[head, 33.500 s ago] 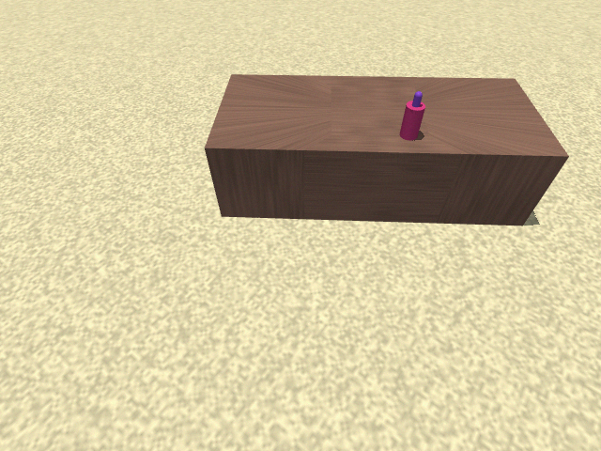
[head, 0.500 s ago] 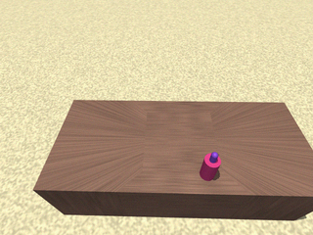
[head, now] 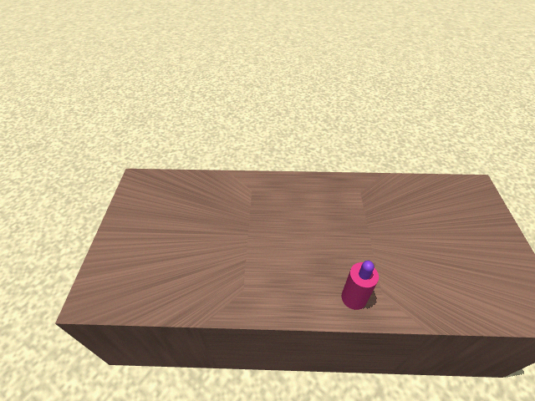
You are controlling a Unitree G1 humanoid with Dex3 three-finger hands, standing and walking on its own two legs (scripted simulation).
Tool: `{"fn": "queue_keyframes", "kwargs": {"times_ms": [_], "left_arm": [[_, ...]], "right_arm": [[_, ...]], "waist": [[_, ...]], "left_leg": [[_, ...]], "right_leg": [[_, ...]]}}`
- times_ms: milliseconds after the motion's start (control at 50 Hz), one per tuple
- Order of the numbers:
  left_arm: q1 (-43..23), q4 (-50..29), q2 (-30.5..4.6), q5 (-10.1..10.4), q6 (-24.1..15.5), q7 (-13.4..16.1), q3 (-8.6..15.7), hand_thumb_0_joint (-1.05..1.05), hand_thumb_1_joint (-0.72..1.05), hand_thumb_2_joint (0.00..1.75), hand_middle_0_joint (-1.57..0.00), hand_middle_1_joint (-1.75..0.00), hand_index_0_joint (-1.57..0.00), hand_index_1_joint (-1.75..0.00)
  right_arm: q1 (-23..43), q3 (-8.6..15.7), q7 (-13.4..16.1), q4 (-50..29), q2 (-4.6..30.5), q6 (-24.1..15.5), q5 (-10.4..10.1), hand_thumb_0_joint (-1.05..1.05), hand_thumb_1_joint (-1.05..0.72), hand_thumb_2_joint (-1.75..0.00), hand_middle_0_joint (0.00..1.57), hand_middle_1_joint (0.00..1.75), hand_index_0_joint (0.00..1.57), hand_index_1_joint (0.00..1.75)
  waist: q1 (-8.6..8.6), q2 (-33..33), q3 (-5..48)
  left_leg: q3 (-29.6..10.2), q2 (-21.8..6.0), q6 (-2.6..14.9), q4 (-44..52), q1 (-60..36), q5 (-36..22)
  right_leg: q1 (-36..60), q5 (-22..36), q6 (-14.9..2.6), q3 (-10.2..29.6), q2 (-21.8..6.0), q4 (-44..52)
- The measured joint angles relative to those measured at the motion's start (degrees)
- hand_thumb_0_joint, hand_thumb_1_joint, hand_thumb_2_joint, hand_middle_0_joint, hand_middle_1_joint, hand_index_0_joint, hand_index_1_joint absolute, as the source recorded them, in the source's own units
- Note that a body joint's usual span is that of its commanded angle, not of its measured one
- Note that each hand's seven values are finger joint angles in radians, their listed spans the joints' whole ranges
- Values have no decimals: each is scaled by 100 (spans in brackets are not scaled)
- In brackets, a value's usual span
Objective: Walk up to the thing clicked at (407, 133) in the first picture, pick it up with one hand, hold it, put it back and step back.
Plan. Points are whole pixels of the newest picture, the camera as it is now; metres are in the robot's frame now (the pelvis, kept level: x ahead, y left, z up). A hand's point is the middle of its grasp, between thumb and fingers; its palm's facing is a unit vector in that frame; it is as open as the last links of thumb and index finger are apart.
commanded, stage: stand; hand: right
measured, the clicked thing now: (361, 281) +0.46 -0.21 -0.30
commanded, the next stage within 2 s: step back in 0.24 s
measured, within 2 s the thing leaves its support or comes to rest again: neither
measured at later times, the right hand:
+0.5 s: hand out of the picture +0.07 -0.30 -0.18, palm faces +0.02 +0.93 -0.36, open 7.4 cm
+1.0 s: hand out of the picture -0.09 -0.26 -0.17, palm faces -0.10 +0.91 -0.41, open 7.4 cm
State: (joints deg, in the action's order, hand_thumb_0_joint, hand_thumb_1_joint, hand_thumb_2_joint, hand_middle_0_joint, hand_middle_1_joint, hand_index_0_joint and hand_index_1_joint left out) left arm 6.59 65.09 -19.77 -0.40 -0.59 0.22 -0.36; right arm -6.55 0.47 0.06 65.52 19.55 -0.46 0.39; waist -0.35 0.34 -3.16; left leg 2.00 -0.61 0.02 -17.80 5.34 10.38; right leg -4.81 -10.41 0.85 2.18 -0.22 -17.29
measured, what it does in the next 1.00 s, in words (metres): walks backwards: left foot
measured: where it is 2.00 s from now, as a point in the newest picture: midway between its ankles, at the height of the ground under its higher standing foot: outside the picture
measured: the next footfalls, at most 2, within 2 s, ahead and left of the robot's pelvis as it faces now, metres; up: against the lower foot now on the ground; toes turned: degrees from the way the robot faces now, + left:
left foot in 0.90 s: -0.14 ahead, +0.11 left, +0.00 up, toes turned +1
right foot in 1.36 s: -0.25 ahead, -0.12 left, +0.00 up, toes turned +0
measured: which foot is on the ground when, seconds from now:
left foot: down 0.00-0.50, up 0.52-0.88, down 0.90-1.00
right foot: down 0.00-0.94, up 0.96-1.00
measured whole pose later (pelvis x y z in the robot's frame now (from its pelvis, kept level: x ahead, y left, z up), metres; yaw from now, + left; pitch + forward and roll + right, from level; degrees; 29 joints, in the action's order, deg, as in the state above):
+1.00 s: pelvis -0.16 +0.01 -0.03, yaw +4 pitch -3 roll -2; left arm 4.7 49.2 -21.6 -1.4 4.4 1.3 4.2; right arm -9.9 2.3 -0.8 54.1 21.0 3.2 2.2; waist -1.3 1.6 -10.4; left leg -2.0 1.1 2.4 -38.7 13.3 22.1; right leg -29.2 -27.3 0.3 5.7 3.8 -53.3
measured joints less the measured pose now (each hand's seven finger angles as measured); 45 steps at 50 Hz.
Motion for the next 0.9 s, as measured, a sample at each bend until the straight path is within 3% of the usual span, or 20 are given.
{"fn": "queue_keyframes", "kwargs": {"times_ms": [260,360,440,500,540,580,620,680,800,860,900], "left_arm": [[-19,-80,-10,18,29,-12,36,0,90,90,-20,-30,-21,-30],[-137,-499,-177,81,128,33,200,0,90,90,-20,-30,-21,-30],[-120,-778,-314,27,215,41,283,0,90,90,-20,-30,-21,-30],[5,-881,-295,-24,237,29,341,0,90,90,-20,-30,-21,-30],[57,-952,-209,-70,237,11,338,0,90,90,-20,-30,-21,-30],[94,-1050,-136,-114,243,7,324,0,90,90,-20,-30,-21,-30],[69,-1117,-58,-141,272,16,321,0,90,90,-20,-30,-21,-30],[-39,-1265,1,-162,298,34,323,0,90,90,-21,-30,-21,-30],[-264,-1720,70,-115,238,96,341,0,90,90,-21,-30,-21,-30],[-347,-1843,5,-104,270,97,356,0,90,90,-21,-30,-21,-30],[-375,-1866,-82,-84,325,74,361,0,90,90,-21,-30,-21,-30]], "right_arm": [[34,10,-9,-37,4,9,-7,1,-90,-90,20,30,20,30],[250,135,-33,-365,52,133,-72,1,-90,-90,20,30,20,30],[371,233,-23,-661,146,261,-66,1,-90,-90,20,30,20,30],[420,306,-7,-828,289,375,-74,1,-90,-90,20,30,20,30],[457,348,36,-914,375,454,-76,1,-90,-90,20,30,20,30],[467,359,62,-999,411,486,-69,1,-90,-90,20,30,20,30],[417,354,53,-1078,452,463,-115,1,-90,-90,20,30,20,30],[225,307,66,-1141,492,424,-124,1,-90,-90,20,30,20,30],[-82,190,129,-1076,487,466,-38,1,-90,-90,20,30,20,30],[-131,170,92,-1119,408,435,7,1,-90,-90,20,30,20,30],[-180,188,43,-1148,353,372,39,1,-90,-90,20,30,20,30]], "waist": [[10,-5,20],[16,82,-380],[37,89,-627],[28,-92,-672],[33,-182,-728],[144,-145,-774],[170,-183,-794],[171,-250,-753],[136,-300,-800],[72,-188,-868],[16,-77,-861]], "left_leg": [[2,6,-1,-19,21,2],[31,11,19,-543,456,119],[52,-54,-28,-1120,826,301],[-39,-182,-1,-1791,1170,569],[-471,87,85,-2676,1493,1425],[-708,461,104,-3740,1798,1967],[-876,664,106,-4455,1976,1950],[-984,736,13,-4910,1994,1807],[-855,490,-119,-3961,1425,1965],[-641,296,-39,-3007,1079,1875],[-500,205,68,-2228,805,1436]], "right_leg": [[-47,-32,-5,2,-6,-76],[-641,-262,-76,32,1,-910],[-1113,-482,-235,-19,54,-1699],[-1240,-712,-237,-109,172,-1957],[-1299,-661,-304,-150,171,-2017],[-1371,-523,-334,-37,109,-1934],[-1398,-317,-320,-26,85,-1697],[-1517,-94,-308,-109,70,-1482],[-1756,130,-239,-354,-26,-1481],[-1894,217,-151,-438,-127,-1602],[-2036,235,-70,-468,-199,-1782]]}}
